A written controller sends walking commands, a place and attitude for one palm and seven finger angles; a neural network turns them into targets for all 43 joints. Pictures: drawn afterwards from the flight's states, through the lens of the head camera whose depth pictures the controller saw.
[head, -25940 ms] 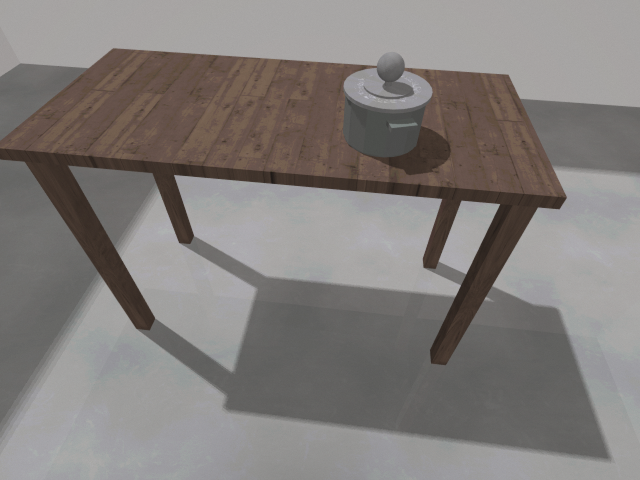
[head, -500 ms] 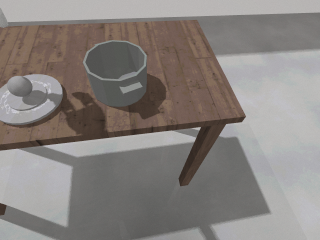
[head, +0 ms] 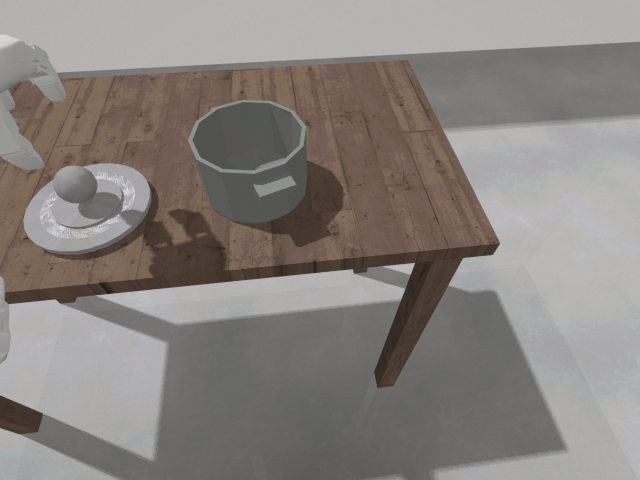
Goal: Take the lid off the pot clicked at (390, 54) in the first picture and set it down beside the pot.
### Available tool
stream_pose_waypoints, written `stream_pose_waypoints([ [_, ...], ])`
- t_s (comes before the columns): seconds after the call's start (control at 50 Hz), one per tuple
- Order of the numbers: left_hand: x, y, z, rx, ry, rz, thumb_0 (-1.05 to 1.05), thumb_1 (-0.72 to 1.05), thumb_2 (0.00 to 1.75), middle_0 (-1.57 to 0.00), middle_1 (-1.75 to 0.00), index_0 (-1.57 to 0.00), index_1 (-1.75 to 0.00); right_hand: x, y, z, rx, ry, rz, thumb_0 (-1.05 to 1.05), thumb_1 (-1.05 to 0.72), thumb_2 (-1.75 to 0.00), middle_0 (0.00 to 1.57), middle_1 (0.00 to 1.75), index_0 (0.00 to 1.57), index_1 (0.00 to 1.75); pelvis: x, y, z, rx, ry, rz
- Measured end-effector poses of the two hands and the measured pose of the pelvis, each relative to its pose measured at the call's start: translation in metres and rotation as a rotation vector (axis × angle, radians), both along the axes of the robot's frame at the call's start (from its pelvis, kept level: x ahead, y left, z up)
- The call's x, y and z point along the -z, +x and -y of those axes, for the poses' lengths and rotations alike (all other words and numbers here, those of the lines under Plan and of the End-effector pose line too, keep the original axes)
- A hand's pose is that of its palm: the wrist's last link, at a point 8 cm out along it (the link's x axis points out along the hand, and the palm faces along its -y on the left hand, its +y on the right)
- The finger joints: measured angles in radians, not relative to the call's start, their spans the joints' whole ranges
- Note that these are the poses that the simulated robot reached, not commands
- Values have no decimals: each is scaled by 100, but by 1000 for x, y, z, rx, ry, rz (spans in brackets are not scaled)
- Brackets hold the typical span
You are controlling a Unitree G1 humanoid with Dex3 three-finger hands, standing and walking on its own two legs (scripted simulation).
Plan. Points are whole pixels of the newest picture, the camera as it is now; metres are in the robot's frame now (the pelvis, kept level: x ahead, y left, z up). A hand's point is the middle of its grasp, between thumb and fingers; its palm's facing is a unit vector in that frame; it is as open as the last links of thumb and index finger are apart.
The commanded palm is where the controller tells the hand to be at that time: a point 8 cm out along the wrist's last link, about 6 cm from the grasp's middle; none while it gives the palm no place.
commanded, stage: draw the hand back to the body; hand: left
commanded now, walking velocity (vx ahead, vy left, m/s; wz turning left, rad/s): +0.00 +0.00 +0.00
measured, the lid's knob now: (75, 184) +0.51 +0.33 +0.07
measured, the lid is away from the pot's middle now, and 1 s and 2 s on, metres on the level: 0.25 0.25 0.25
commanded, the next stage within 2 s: step back with the hand held close in 1.78 s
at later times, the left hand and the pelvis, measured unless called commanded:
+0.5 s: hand (33, 111) +0.41 +0.24 +0.26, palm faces +0.44 -0.87 -0.23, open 10.1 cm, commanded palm +0.35 +0.28 +0.26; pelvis +0.02 -0.04 +0.01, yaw -2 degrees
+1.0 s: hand (29, 210) +0.30 +0.21 +0.25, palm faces +0.46 -0.85 -0.25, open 7.8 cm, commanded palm +0.25 +0.25 +0.25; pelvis +0.00 -0.06 +0.02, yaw -1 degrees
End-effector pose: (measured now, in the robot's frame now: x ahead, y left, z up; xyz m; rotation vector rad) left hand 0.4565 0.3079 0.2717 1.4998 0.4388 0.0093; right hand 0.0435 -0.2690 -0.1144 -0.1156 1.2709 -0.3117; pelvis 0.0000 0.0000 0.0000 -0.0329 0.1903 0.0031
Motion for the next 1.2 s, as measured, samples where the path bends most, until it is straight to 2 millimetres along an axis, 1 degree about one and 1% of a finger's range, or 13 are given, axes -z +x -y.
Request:
stream_pose_waypoints([
  [0.02, 1, -4, 0, 4, -5, 5, 0, -5, 73, -40, -79, -40, -79, 0, 6, -1, -9, 3, 15, 1, -91, -90, 20, 30, 20, 30, 0, -1, 0, -1, 1, 5],
  [0.08, -1, -15, 2, 62, -440, 274, 0, -5, 73, -40, -79, -40, -79, -6, 21, -5, -66, -9, 80, 1, -91, -90, 20, 30, 20, 30, -2, -3, 2, 5, 8, 42],
  [0.16, 1, -28, 11, 89, -811, 588, 0, -5, 73, -40, -79, -40, -79, -14, 37, -10, -125, -19, 142, 1, -91, -90, 20, 30, 20, 30, -6, -2, 8, 12, 14, 78],
  [0.22, 3, -38, 15, 71, -961, 745, 0, -4, 74, -40, -78, -40, -79, -20, 48, -7, -135, -25, 192, 1, -91, -90, 20, 30, 20, 30, -8, 2, 14, 22, 12, 96],
  [0.3, 5, -50, 21, 39, -1066, 857, 0, 0, 74, -39, -76, -39, -76, -27, 62, 1, -139, -35, 248, 1, -91, -90, 20, 30, 20, 30, -10, 9, 21, 30, 11, 118],
  [0.4, 8, -66, 24, 3, -1093, 919, 0, 8, 76, -37, -71, -36, -72, -30, 76, 16, -141, -49, 290, 1, -90, -90, 20, 30, 20, 30, -12, 15, 29, 39, 14, 137],
  [0.5, 4, -92, 28, 4, -1071, 969, 0, 19, 78, -34, -66, -34, -66, -31, 90, 28, -159, -51, 324, 1, -91, -90, 20, 30, 20, 30, -14, 19, 37, 39, 18, 151],
  [0.56, 8, -105, 30, -12, -1063, 970, 0, 26, 79, -33, -62, -33, -63, -31, 99, 32, -178, -50, 335, 1, -91, -90, 20, 30, 20, 30, -14, 19, 42, 34, 22, 159],
  [0.64, 13, -122, 35, -27, -1052, 968, 0, 35, 81, -31, -57, -31, -58, -33, 111, 34, -203, -47, 366, 1, -91, -90, 20, 30, 20, 30, -14, 16, 48, 30, 25, 172],
  [0.8, 11, -157, 48, -3, -1038, 990, 0, 54, 84, -27, -48, -27, -48, -39, 132, 26, -244, -20, 454, 2, -91, -90, 20, 30, 20, 30, -15, 10, 56, 24, 30, 203],
  [0.9, 16, -177, 55, -1, -1041, 983, 1, 66, 86, -25, -42, -25, -42, -42, 134, 20, -261, -6, 491, 2, -91, -90, 20, 30, 20, 30, -15, 4, 58, 26, 31, 224],
  [1.02, 15, -203, 60, 27, -1034, 1005, 1, 79, 88, -22, -35, -23, -35, -43, 130, 16, -270, -3, 509, 2, -91, -90, 20, 30, 20, 30, -16, -1, 59, 28, 30, 246],
  [1.2, 18, -242, 69, 74, -1027, 999, 1, 87, 90, -21, -31, -21, -31, -44, 119, 13, -276, -11, 530, 2, -91, -90, 20, 30, 20, 30, -16, -10, 54, 28, 28, 276],
])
